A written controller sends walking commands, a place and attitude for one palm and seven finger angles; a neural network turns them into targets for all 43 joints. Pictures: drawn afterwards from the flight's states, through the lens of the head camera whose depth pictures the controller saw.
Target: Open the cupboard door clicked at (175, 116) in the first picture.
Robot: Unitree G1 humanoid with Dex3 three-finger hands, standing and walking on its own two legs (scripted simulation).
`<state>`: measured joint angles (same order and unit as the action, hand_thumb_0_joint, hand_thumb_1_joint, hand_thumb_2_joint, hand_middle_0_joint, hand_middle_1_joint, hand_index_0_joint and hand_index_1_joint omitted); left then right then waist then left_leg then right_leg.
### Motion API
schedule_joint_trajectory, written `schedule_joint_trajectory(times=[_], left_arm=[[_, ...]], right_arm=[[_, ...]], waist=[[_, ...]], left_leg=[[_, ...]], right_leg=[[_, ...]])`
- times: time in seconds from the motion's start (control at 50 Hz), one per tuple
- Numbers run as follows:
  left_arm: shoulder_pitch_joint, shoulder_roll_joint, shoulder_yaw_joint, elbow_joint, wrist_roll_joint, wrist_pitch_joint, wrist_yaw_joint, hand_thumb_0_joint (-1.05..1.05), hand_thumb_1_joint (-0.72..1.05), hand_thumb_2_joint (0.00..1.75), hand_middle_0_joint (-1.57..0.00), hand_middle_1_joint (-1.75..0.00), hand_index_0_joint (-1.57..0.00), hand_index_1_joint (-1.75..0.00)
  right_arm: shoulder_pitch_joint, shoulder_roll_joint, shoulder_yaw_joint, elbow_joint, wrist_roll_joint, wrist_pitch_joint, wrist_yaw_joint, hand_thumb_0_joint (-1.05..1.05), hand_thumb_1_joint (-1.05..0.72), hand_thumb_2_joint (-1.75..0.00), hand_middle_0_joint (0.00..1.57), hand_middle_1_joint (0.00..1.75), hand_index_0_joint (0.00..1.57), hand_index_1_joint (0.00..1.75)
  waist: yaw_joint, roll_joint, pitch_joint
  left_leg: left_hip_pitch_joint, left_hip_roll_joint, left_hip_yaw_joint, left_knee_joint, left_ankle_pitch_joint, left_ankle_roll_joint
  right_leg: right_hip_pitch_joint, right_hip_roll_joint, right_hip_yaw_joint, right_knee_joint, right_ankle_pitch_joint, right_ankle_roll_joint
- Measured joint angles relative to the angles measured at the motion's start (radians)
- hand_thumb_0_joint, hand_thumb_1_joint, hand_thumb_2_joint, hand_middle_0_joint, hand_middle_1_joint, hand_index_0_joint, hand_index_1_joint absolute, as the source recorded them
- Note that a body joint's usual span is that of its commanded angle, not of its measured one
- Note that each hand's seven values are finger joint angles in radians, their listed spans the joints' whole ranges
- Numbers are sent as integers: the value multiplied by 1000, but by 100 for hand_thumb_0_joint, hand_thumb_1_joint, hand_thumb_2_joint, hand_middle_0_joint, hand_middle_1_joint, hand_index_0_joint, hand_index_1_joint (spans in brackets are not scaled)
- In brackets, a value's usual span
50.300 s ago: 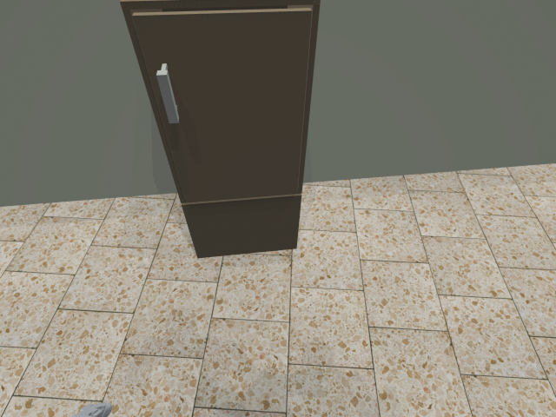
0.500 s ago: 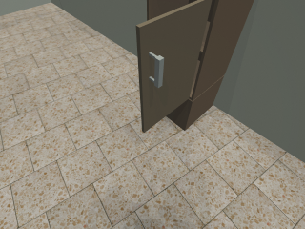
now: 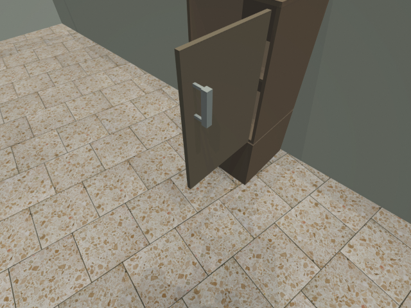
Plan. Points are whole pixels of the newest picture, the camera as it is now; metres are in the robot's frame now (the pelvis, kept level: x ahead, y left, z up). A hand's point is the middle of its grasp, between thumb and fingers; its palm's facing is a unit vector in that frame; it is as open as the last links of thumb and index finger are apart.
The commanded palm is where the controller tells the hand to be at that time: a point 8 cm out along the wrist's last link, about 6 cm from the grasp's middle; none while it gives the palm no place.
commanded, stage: let the arm hang, fingers relaxed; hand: left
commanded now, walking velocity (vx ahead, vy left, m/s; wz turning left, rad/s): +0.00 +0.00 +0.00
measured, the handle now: (201, 105) +0.64 +0.05 +0.03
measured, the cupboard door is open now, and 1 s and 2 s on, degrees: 89 89 89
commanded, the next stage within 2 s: look to check the result in 0.08 s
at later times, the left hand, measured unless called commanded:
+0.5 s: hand out of the picture +0.01 +0.17 -0.17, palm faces +0.03 -0.98 -0.21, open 7.3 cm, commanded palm none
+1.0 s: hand out of the picture +0.05 +0.17 -0.17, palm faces +0.02 -0.97 -0.25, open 7.3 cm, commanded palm none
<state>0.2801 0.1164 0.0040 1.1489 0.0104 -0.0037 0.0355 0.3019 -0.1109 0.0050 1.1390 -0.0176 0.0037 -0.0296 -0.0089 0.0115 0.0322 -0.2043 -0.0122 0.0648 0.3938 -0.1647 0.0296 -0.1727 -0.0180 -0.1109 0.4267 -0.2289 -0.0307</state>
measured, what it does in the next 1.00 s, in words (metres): stands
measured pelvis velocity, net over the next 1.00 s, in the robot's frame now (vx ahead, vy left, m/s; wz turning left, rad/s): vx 0.03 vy -0.02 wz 0.01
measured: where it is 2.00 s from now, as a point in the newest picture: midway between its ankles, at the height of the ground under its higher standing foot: outside the picture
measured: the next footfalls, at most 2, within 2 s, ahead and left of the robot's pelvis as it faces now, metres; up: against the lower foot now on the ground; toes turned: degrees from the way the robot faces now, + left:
none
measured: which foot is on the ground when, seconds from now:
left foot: down 0.00-1.00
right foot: down 0.00-1.00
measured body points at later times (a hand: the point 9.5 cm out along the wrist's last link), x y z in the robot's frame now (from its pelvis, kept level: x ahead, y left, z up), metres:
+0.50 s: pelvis +0.01 -0.01 +0.00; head +0.03 -0.02 +0.45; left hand +0.01 +0.22 -0.15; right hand +0.01 -0.23 -0.17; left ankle +0.03 +0.10 -0.74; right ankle +0.00 -0.10 -0.74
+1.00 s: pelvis +0.03 -0.02 +0.00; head +0.05 -0.03 +0.45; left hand +0.05 +0.23 -0.15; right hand +0.05 -0.26 -0.16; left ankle +0.03 +0.10 -0.74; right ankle +0.00 -0.10 -0.74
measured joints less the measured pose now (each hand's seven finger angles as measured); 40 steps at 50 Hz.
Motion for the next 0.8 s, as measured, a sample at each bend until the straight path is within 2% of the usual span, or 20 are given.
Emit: schedule_joint_trajectory(times=[0.42, 0.8], left_arm=[[-13, 24, 2, 10, -4, -6, -4, 0, 91, 90, -20, -30, -20, -30], [-59, 58, 2, 1, -3, -14, -10, 0, 91, 90, -20, -30, -20, -30]], right_arm=[[-31, -39, 0, 16, 3, 0, -1, 0, -91, -89, 20, 29, 19, 30], [-86, -78, 0, 13, 3, -3, 3, 0, -91, -89, 20, 29, 20, 30]], waist=[[4, 6, 31], [5, 7, 30]], left_leg=[[28, 8, -8, -18, -7, -11], [51, 16, -16, -41, -12, -25]], right_leg=[[37, 11, -7, -33, -3, -7], [64, 23, -13, -64, -6, -17]])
